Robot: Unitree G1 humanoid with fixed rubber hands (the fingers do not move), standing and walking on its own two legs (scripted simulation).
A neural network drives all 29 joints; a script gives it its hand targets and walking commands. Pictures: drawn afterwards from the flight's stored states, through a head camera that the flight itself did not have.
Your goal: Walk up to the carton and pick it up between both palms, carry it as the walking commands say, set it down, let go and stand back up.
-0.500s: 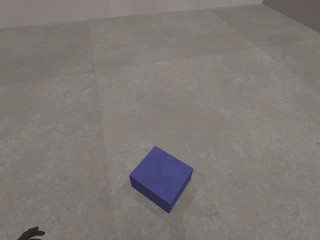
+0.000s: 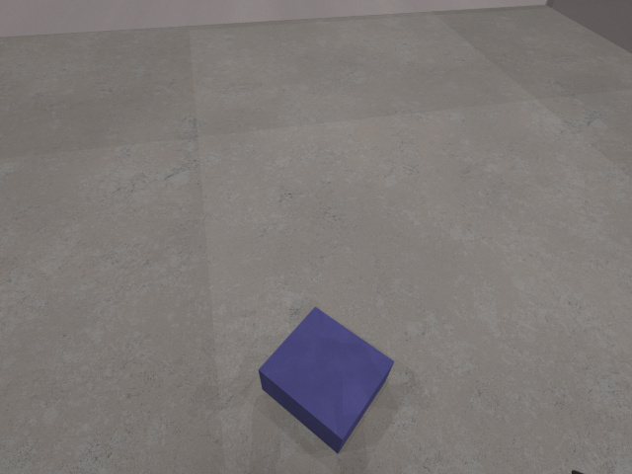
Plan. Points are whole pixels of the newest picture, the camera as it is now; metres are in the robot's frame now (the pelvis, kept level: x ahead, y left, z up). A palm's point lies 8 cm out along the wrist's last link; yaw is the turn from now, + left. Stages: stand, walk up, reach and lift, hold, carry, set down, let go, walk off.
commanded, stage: walk up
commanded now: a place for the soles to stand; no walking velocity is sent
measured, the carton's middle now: (325, 375) +0.52 -0.03 -0.67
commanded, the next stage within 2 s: none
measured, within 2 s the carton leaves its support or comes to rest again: neither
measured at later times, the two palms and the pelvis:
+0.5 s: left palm out of the picture +0.15 +0.31 -0.06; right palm out of the picture +0.14 -0.32 -0.06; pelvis +0.03 +0.00 +0.03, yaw +0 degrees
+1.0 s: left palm out of the picture +0.16 +0.51 -0.04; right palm out of the picture +0.13 -0.21 -0.08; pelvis +0.05 +0.13 +0.00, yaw -11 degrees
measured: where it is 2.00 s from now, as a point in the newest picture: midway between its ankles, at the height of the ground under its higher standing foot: outside the picture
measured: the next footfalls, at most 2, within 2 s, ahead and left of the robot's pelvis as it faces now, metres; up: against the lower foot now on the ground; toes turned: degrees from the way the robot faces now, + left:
left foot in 0.88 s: +0.16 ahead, +0.25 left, +0.00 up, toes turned -10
right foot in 1.10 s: +0.13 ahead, +0.05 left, +0.00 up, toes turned -17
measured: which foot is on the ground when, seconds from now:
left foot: down 0.00-0.56, up 0.58-0.86, down 0.88-1.00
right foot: down 0.00-0.88, up 0.90-1.00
